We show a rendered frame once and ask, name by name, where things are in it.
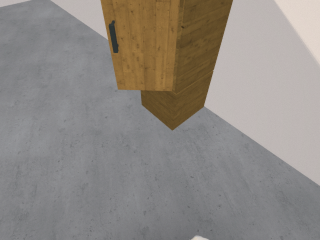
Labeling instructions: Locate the handle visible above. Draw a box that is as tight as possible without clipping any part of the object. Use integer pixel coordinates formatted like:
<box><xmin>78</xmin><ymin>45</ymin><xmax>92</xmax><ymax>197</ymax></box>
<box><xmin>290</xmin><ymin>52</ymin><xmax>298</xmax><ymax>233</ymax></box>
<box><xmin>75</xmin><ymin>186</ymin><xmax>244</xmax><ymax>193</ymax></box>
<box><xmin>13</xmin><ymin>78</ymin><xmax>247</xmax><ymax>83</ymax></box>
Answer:
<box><xmin>108</xmin><ymin>20</ymin><xmax>119</xmax><ymax>53</ymax></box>

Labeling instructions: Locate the cupboard door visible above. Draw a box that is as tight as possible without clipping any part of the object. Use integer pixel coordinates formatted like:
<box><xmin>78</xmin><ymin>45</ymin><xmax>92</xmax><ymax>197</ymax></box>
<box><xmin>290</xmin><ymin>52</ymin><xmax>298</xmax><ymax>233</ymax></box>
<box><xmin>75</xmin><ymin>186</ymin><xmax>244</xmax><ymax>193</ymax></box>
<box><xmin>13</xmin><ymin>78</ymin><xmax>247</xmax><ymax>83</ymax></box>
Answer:
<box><xmin>100</xmin><ymin>0</ymin><xmax>180</xmax><ymax>91</ymax></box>

